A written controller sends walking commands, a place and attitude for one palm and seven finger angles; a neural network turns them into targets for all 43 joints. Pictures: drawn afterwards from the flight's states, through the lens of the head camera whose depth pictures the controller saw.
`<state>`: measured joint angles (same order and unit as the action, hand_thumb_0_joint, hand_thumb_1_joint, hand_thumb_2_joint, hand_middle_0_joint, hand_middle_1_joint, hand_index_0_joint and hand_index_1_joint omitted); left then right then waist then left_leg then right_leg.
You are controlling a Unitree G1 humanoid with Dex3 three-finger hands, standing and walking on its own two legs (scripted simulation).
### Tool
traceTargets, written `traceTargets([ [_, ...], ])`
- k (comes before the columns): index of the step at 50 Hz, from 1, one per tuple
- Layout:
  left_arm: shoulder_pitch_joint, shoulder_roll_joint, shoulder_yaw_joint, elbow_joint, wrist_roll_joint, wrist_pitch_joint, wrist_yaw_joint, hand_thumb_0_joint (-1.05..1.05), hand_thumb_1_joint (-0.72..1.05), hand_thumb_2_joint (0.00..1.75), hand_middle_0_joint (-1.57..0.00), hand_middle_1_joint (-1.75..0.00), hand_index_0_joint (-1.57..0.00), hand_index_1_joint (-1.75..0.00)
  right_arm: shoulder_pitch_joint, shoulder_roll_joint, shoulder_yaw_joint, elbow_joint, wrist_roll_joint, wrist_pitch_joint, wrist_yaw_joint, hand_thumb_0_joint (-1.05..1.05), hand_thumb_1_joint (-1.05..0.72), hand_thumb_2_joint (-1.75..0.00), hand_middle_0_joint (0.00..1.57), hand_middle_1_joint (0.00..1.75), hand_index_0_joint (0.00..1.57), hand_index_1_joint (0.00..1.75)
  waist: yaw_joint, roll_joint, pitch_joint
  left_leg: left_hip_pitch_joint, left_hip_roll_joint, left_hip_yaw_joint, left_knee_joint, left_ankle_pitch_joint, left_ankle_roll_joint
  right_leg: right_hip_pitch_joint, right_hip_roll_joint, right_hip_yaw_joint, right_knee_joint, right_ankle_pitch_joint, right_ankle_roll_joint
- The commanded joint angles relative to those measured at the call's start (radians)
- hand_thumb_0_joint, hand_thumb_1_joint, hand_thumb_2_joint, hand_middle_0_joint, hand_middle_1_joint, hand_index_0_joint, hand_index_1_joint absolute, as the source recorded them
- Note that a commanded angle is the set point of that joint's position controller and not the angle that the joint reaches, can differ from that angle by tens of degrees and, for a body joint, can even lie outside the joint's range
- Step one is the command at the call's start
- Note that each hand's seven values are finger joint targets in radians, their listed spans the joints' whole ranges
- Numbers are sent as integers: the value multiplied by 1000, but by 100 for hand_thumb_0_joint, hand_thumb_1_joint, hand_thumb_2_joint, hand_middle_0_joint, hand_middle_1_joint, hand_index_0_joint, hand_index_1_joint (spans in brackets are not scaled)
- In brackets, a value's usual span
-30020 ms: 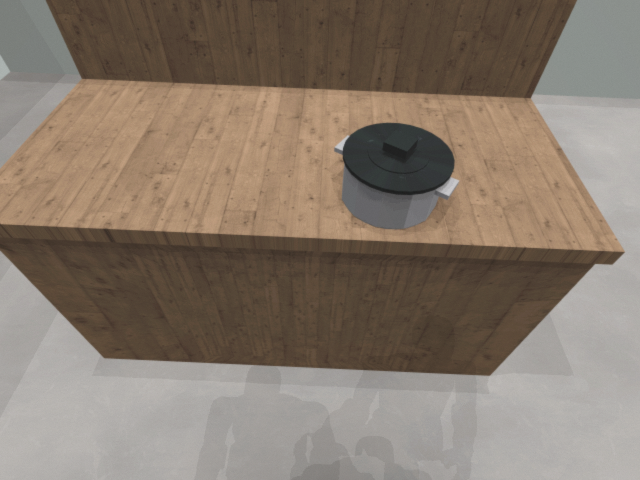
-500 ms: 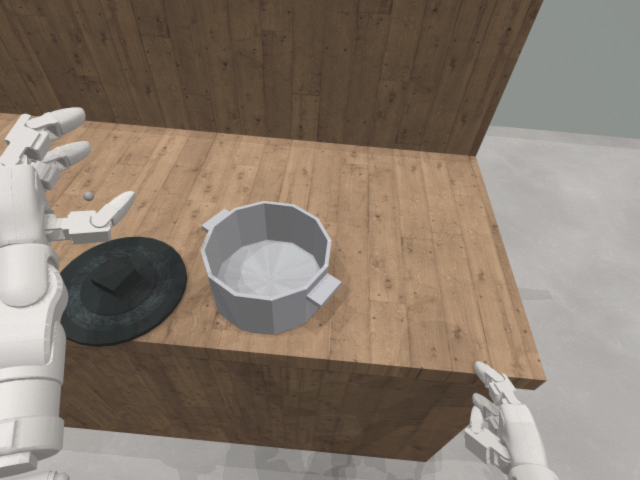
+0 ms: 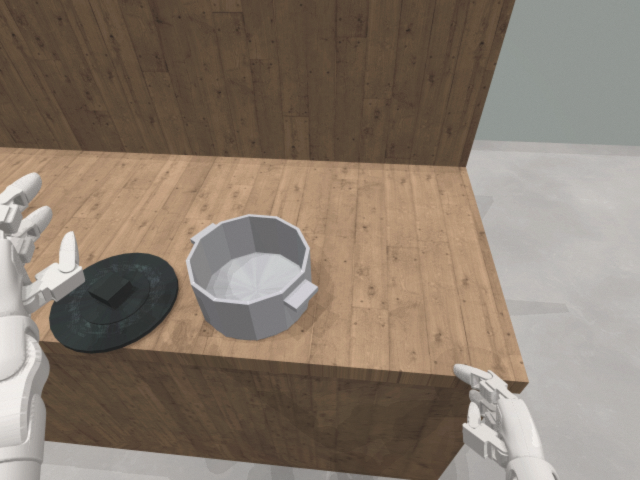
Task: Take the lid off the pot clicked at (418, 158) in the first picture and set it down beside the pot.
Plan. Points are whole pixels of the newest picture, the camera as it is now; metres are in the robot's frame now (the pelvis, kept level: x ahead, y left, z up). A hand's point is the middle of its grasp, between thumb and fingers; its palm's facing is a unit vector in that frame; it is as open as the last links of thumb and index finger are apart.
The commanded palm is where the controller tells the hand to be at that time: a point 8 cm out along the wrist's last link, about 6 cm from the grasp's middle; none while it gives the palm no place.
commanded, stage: draw the hand back to the body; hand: left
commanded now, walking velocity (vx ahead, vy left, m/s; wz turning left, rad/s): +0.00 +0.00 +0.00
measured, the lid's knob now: (110, 288) +0.41 +0.40 -0.04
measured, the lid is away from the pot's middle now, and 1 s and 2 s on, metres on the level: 0.24 0.24 0.24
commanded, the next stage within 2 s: step back with the hand held close in 0.92 s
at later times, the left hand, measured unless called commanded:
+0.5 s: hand (46, 323) +0.21 +0.28 +0.17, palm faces +0.45 -0.85 -0.29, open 7.5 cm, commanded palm +0.15 +0.31 +0.18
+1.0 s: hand (38, 357) +0.18 +0.27 +0.16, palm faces +0.39 -0.86 -0.33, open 7.5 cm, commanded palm +0.13 +0.31 +0.18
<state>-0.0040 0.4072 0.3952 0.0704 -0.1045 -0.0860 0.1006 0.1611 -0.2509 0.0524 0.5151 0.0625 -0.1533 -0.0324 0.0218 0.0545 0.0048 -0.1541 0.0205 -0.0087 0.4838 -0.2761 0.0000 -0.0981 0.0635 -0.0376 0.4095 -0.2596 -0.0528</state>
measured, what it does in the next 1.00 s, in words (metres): stands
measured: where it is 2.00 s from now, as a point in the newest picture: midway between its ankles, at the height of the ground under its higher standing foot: outside the picture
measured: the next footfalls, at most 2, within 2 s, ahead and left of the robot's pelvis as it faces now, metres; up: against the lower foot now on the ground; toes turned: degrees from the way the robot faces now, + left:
none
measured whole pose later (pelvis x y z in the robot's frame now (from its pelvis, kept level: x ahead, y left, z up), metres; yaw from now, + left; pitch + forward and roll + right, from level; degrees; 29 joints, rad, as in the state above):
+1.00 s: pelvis +0.00 +0.04 +0.00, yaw +0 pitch -4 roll -1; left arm 0.54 0.33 0.29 -0.50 -0.09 -0.10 0.11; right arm 0.19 -0.23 0.01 0.52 0.03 -0.13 -0.06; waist 0.04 0.04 -0.01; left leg -0.13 -0.02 0.02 0.49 -0.28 0.05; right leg -0.08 0.02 -0.01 0.41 -0.26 -0.01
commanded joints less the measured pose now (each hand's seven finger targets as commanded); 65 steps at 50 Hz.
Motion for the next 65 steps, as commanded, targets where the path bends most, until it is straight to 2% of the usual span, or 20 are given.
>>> traceTargets([
  [1,-158,167,7,-218,-12,-56,-7,0,85,90,-21,-32,-21,-32,-90,-112,-55,-61,3,11,-26,0,-90,-90,20,30,20,30,-11,41,-48,80,-6,32,-50,101,46,-101,-86,39,-110,156,26],
  [6,-181,315,145,-386,-5,-94,25,0,90,90,-20,-30,-20,-30,-104,-110,-53,-50,-14,-9,-34,0,-90,-90,20,30,20,30,12,71,-121,113,-3,17,-65,133,44,-50,-85,41,-114,167,17],
  [9,-103,280,147,-342,-6,-91,25,0,90,90,-20,-30,-20,-30,-103,-103,-55,-36,-16,-6,-38,0,-90,-90,20,30,20,30,11,-5,-74,95,-1,14,-68,135,42,-54,-88,39,-123,166,19],
  [10,-37,204,94,-295,-10,-84,15,0,90,90,-20,-30,-20,-30,-106,-98,-54,-38,-16,-2,-40,0,-90,-90,20,30,20,30,6,-15,-42,88,-2,22,-76,122,44,-71,-83,36,-124,151,22],
  [13,10,96,-33,-418,-9,-84,-7,0,90,90,-20,-30,-20,-30,-123,-96,-53,-64,-10,-11,-29,0,-90,-90,20,30,20,30,2,63,-47,115,2,15,-90,97,42,-91,-83,27,-119,116,20],
  [19,71,251,133,-531,-7,-97,19,0,90,90,-20,-30,-20,-30,-114,-100,-58,-53,-21,-4,-37,0,-90,-90,20,30,20,30,23,13,-47,93,7,-6,-100,121,39,-56,-83,28,-121,127,12],
  [22,135,141,40,-587,-2,-97,12,0,90,90,-20,-30,-20,-30,-122,-85,-52,-70,-25,-13,-33,0,-90,-90,20,30,20,30,23,66,-60,108,8,-11,-108,135,34,-54,-81,20,-104,135,8],
  [25,254,40,-60,-575,2,-77,-5,0,90,90,-20,-30,-20,-30,-113,-86,-54,-76,-22,-6,-26,0,-90,-90,20,30,20,30,11,31,-22,97,15,-17,-114,128,35,-81,-72,12,-99,124,11],
  [31,305,163,68,-719,6,-91,19,0,90,90,-20,-30,-20,-30,-112,-81,-57,-88,-32,-4,-35,0,-90,-90,20,30,20,30,33,50,-45,74,13,-28,-113,113,33,-54,-77,20,-98,106,5],
  [36,471,40,-43,-724,12,-69,7,0,90,90,-20,-30,-20,-30,-101,-77,-59,-93,-33,-3,-26,0,-90,-90,20,30,20,30,21,39,-23,67,22,-26,-101,160,28,-73,-78,10,-76,147,7],
  [44,425,143,45,-841,22,-79,32,0,90,90,-20,-30,-20,-30,-92,-76,-61,-101,-34,-6,-41,0,-90,-90,20,30,20,30,30,85,-32,61,24,-44,-97,147,22,-67,-76,18,-63,129,-1],
  [48,510,31,-46,-728,21,-55,15,0,90,90,-20,-30,-20,-30,-94,-76,-62,-97,-31,12,-31,0,-90,-90,20,30,20,30,21,27,23,38,30,-39,-101,133,23,-104,-74,7,-64,110,6],
  [51,460,81,-12,-790,24,-70,19,0,90,90,-20,-30,-20,-30,-95,-79,-62,-107,-31,8,-32,0,-90,-90,20,30,20,30,26,46,-1,30,29,-49,-109,113,23,-91,-73,8,-57,98,5],
  [52,261,291,202,-921,23,-137,30,0,90,90,-20,-30,-20,-30,-92,-93,-64,-141,-34,14,-36,0,-90,-90,20,30,20,30,20,33,85,-39,47,-56,-102,12,64,-144,-116,148,-112,168,9],
  [53,351,226,166,-800,28,-154,26,0,90,90,-20,-30,-20,-30,-81,-74,-65,-105,-43,14,-40,0,-90,-90,20,30,20,30,11,-85,111,-46,30,-61,-66,5,64,-160,-140,170,-136,172,4],
  [54,351,246,171,-819,33,-164,23,0,90,90,-20,-30,-20,-30,-86,-78,-70,-107,-43,17,-35,0,-90,-90,20,30,20,30,6,-85,110,-25,27,-59,-44,12,61,-188,-164,204,-146,189,-7],
  [55,425,164,118,-742,34,-160,13,0,90,90,-20,-30,-20,-30,-72,-71,-71,-101,-47,19,-32,0,-90,-90,20,30,20,30,-1,-141,95,-19,23,-55,-21,44,60,-180,-170,204,-139,212,-3],
  [58,543,64,31,-736,34,-163,-17,0,90,90,-20,-30,-20,-30,-57,-84,-86,-112,-45,29,-15,0,-90,-90,20,30,20,30,-9,-28,7,7,58,-44,-26,158,67,-131,-182,170,-74,336,20],
  [60,605,60,33,-771,34,-172,-25,0,90,90,-20,-30,-20,-30,-60,-87,-89,-125,-42,33,-9,0,-90,-90,20,30,20,30,-3,43,-69,16,88,-58,-56,248,78,-90,-158,120,-11,347,40],
  [65,648,148,116,-932,43,-183,-12,0,90,90,-20,-30,-20,-30,-60,-84,-104,-166,-42,51,-4,0,-90,-90,20,30,20,30,-2,36,-173,14,152,-115,-71,427,98,-76,-124,70,108,236,59],
])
